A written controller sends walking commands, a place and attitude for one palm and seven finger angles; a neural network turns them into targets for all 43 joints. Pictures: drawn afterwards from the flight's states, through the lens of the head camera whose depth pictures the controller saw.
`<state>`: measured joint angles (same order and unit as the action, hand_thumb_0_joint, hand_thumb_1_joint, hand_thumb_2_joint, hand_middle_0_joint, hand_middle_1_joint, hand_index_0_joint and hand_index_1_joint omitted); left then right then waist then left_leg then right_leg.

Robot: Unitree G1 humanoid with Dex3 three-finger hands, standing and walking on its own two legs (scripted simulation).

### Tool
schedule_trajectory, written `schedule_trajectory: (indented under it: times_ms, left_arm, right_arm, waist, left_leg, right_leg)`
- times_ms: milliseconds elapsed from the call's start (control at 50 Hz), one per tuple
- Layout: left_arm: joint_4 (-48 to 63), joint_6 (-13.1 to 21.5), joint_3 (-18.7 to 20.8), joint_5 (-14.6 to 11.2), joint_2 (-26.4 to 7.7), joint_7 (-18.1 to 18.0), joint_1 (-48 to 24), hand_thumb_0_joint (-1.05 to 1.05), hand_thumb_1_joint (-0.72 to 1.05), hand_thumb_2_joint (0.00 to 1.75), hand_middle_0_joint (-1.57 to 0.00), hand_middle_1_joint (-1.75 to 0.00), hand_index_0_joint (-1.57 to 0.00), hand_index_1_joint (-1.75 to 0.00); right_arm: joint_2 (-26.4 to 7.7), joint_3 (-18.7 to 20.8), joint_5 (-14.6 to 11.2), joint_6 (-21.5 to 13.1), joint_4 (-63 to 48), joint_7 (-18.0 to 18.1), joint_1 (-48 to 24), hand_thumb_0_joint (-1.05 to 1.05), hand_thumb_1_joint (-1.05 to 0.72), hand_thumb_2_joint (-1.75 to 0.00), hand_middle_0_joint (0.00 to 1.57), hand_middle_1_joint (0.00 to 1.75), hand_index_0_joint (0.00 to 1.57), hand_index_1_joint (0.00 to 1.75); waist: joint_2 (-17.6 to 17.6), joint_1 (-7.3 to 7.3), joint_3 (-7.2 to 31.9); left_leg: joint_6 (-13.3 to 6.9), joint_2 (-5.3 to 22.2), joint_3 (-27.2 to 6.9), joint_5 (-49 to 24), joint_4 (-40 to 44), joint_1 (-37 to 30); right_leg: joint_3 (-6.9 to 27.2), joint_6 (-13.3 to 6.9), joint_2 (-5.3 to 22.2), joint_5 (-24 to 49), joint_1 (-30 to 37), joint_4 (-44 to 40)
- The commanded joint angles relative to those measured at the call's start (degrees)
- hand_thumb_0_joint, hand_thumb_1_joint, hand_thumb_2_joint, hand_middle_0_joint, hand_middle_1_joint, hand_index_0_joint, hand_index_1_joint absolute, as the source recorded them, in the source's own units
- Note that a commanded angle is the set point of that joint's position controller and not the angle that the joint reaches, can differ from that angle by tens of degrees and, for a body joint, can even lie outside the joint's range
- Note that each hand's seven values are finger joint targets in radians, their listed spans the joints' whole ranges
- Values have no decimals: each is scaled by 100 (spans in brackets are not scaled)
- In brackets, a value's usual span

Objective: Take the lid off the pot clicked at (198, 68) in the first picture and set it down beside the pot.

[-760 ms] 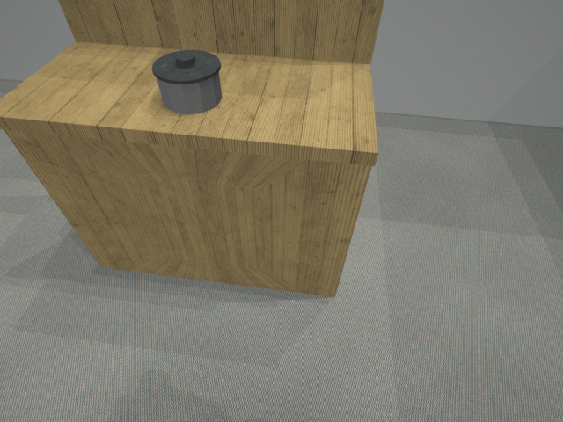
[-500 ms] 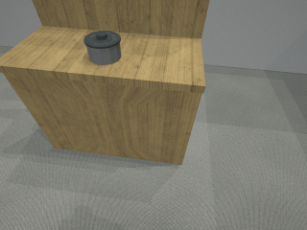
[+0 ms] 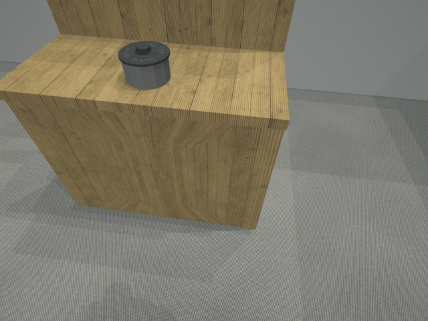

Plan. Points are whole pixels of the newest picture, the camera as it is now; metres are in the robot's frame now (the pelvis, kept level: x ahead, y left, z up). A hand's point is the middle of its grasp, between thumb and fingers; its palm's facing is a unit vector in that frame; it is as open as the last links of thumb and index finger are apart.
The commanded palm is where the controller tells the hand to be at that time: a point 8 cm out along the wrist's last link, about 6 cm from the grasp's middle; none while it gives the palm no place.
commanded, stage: walk to a spot facing it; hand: left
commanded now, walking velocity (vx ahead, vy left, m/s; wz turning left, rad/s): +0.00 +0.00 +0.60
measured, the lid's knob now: (143, 47) +0.88 +0.28 +0.09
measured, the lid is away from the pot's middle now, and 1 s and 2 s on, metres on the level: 0.00 0.00 0.00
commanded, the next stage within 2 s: turn to face it in 1.94 s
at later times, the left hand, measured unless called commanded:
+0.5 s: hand out of the picture +0.01 +0.23 -0.18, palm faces +0.24 -0.94 -0.25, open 7.4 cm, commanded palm none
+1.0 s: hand out of the picture -0.08 +0.17 -0.16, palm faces +0.52 -0.80 -0.30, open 7.4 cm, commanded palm none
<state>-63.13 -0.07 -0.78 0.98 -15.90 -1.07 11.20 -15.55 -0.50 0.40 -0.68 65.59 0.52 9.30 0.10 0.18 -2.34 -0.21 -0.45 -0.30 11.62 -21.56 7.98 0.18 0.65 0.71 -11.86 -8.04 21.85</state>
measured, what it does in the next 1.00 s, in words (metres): steps on the spot, turning left: right foot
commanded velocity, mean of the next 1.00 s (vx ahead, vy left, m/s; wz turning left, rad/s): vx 0.00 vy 0.00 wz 0.60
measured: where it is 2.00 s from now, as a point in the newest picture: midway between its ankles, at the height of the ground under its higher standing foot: outside the picture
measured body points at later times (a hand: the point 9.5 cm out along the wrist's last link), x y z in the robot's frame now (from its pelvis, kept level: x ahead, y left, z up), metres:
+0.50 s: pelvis -0.02 +0.01 -0.01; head +0.01 +0.03 +0.44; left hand +0.00 +0.28 -0.16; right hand +0.07 -0.22 -0.15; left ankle +0.00 +0.11 -0.75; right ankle +0.00 -0.13 -0.68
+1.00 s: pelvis -0.01 -0.03 -0.01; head +0.03 -0.03 +0.44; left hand -0.11 +0.21 -0.14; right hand +0.22 -0.21 -0.15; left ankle -0.08 +0.09 -0.69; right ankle +0.03 -0.14 -0.75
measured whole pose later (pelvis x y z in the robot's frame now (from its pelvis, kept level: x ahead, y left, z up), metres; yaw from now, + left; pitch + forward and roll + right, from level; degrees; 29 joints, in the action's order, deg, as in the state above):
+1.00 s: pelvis -0.01 -0.03 -0.01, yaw +33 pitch -1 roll +3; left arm -50.3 -1.2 1.7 1.8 -12.9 -1.5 15.2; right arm -15.8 4.8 0.7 4.5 52.4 -1.7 7.7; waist 0.8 -0.3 -5.9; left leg 3.2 0.5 2.0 25.2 -52.6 24.4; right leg -7.7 0.2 6.7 -18.0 -10.8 30.5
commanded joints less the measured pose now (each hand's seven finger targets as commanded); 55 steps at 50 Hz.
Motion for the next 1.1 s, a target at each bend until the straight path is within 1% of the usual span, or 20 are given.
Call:
schedule_trajectory:
  times_ms: [0, 140, 200, 240, 280, 300, 320, 340, 380, 440, 580, 660, 680, 700, 720, 800, 960, 1040, 1060, 1080]
  left_arm:
    - [262, 76, 206, -40, -745, -61, 17, 0, 90, 90, -20, -30, -20, -30]
    - [629, -108, 413, -24, -779, -121, 268, 0, 90, 90, -20, -30, -20, -30]
    - [905, -93, 550, 3, -990, -155, 293, 0, 90, 90, -20, -30, -20, -30]
    - [1065, -87, 581, 64, -964, -181, 75, 0, 90, 90, -20, -30, -20, -30]
    - [1194, -113, 583, 12, -884, -139, -113, 0, 90, 90, -20, -30, -20, -30]
    - [1303, -176, 573, -28, -569, -104, -11, 0, 90, 90, -20, -30, -20, -30]
    - [1549, -183, 497, -32, -369, -78, -200, 0, 90, 90, -20, -30, -20, -30]
    - [1542, -235, 514, 18, -438, -128, -417, 0, 90, 90, -20, -30, -20, -30]
    - [1405, -192, 562, 16, -368, -71, -326, 0, 90, 90, -20, -30, -20, -30]
    - [1325, -191, 562, -6, -323, -18, -101, 0, 90, 90, -20, -30, -20, -30]
    - [1579, -172, 536, -44, -228, -35, -143, 0, 90, 90, -20, -30, -20, -30]
    - [1520, -116, 588, -76, -390, -82, 516, 0, 90, 90, -20, -30, -20, -30]
    - [1506, -69, 654, -31, -684, -114, 744, 0, 90, 90, -20, -30, -20, -30]
    - [1582, -43, 761, 69, -1253, -152, 651, 0, 90, 90, -20, -30, -20, -30]
    - [1754, -80, 684, 13, -1278, -161, 337, 0, 90, 90, -20, -30, -20, -30]
    - [1775, 60, 565, 25, -623, -135, -32, 0, 90, 90, -20, -30, -20, -30]
    - [1562, -6, 670, 70, -1057, -100, 683, 0, 90, 90, -20, -30, -20, -30]
    - [1515, -66, 712, 15, -1100, -70, 585, 0, 90, 90, -20, -30, -20, -30]
    - [1561, -90, 692, -17, -959, -41, 606, 0, 90, 90, -20, -30, -20, -30]
    - [1834, -103, 623, -44, -560, 19, 479, 0, 90, 90, -20, -30, -20, -30]
  right_arm:
    - [-749, 142, 1, -54, -312, 42, 31, 0, -90, -90, 20, 30, 20, 30]
    - [-633, 271, 18, 171, -764, 7, 102, 0, -90, -90, 20, 30, 20, 30]
    - [-437, 382, 26, 238, -1021, -2, 183, 0, -90, -90, 20, 30, 20, 30]
    - [-310, 436, 7, 226, -1122, -45, 245, 0, -90, -90, 20, 30, 20, 30]
    - [-279, 439, 18, 176, -1054, -84, 788, 0, -90, -90, 20, 30, 20, 30]
    - [-676, 508, 79, 123, -1079, -77, 1018, 0, -90, -90, 20, 30, 20, 30]
    - [-1119, 631, 96, 124, -1139, -42, 1242, 0, -90, -90, 20, 30, 20, 30]
    - [-1063, 636, 88, 145, -1059, 11, 1352, 0, -90, -90, 20, 30, 20, 30]
    - [-847, 579, 80, 128, -1247, 58, 746, 0, -90, -90, 20, 30, 20, 30]
    - [-762, 562, 57, 109, -1408, 64, 445, 0, -90, -90, 20, 30, 20, 30]
    - [-958, 697, 92, 215, -1485, 34, 539, 0, -90, -90, 20, 30, 20, 30]
    - [-911, 735, 50, 279, -1686, -10, 175, 0, -90, -90, 20, 30, 20, 30]
    - [-657, 707, 1, 297, -1751, -39, 149, 0, -90, -90, 20, 30, 20, 30]
    - [-256, 660, -11, 291, -1870, -57, 273, 0, -90, -90, 20, 30, 20, 30]
    - [-486, 713, 102, 296, -1911, -67, 240, 0, -90, -90, 20, 30, 20, 30]
    - [-366, 673, 93, 360, -1726, -208, 189, 0, -90, -90, 20, 30, 20, 30]
    - [-249, 524, 1, 322, -1960, -247, -641, 0, -90, -90, 20, 30, 20, 30]
    - [-451, 551, 19, 235, -1873, -213, -164, 0, -90, -90, 20, 30, 20, 30]
    - [-788, 638, 49, 189, -1798, -200, 220, 0, -90, -90, 20, 30, 20, 30]
    - [-1507, 831, 74, 154, -1772, -163, 613, 0, -90, -90, 20, 30, 20, 30]
  waist:
    - [-92, -19, 138]
    - [181, -132, 127]
    - [1135, -125, 304]
    - [1060, -20, 151]
    - [524, 247, 260]
    - [-888, 304, 273]
    - [-1851, 371, 144]
    - [-1192, 447, 231]
    - [-590, 135, 59]
    - [-642, 32, 193]
    - [-908, 167, 453]
    - [-836, -153, 601]
    - [-50, -260, 562]
    - [1706, -226, 295]
    - [1043, -160, 95]
    - [896, 94, -47]
    - [1230, -332, 150]
    - [1092, -48, 455]
    - [365, 166, 720]
    - [-1599, 412, 860]
  left_leg:
    - [-105, 618, -606, -863, 298, 155]
    - [-149, 407, -724, -687, -647, 1216]
    - [55, 64, -9, 770, -2159, 1400]
    - [108, 275, 90, 1640, -2275, 1295]
    - [64, 290, 157, 229, -894, 344]
    - [-356, 1072, -1418, -903, -63, 36]
    - [-1049, 2092, -2953, -1661, 601, -105]
    - [-1198, 2030, -3104, -707, 735, 174]
    - [-1073, 1606, -2592, -8, 694, 451]
    - [-947, 1196, -2014, 89, 682, 631]
    - [-982, 1055, -2471, -238, 433, 389]
    - [-628, 639, -2342, -257, -119, 1134]
    - [-291, 178, -1898, 499, -878, 1950]
    - [203, -599, -527, 1650, -2448, 3038]
    - [213, -308, -539, 2010, -3642, 2783]
    - [317, 56, -180, 1174, -4665, 2635]
    - [311, 6, 475, 1426, -2529, 1707]
    - [153, -45, 596, 335, -666, 420]
    - [-46, 373, 30, -545, -135, -648]
    - [-851, 2069, -2179, -2642, 71, -1504]
  right_leg:
    - [367, -78, 600, 574, -52, -184]
    - [246, -179, 946, 364, -14, 305]
    - [831, -869, 1990, 760, -104, -68]
    - [608, -1087, 2240, 1498, -392, 155]
    - [-158, -553, 1805, 1361, -865, 1140]
    - [-704, -14, 933, -122, -1638, 2367]
    - [-591, 312, 295, -2493, -2426, 3448]
    - [52, 187, 356, -2293, -2446, 4122]
    - [253, 203, 471, -1362, -2586, 4419]
    - [132, 305, 412, -1010, -2221, 3962]
    - [37, 276, 26, -1325, -1644, 2354]
    - [-30, 204, -110, -547, -155, 588]
    - [581, 16, 547, -689, 579, -415]
    - [2410, -637, 2239, -1408, 762, -1124]
    - [2320, -1012, 2753, -881, -210, -1077]
    - [647, -913, 1697, 1179, -236, -304]
    - [10, -884, 1877, 2719, 288, 244]
    - [-501, -393, 1800, 2471, -43, 1159]
    - [-773, -74, 1597, 1663, -844, 2160]
    - [-994, 427, 729, -2009, -2551, 3543]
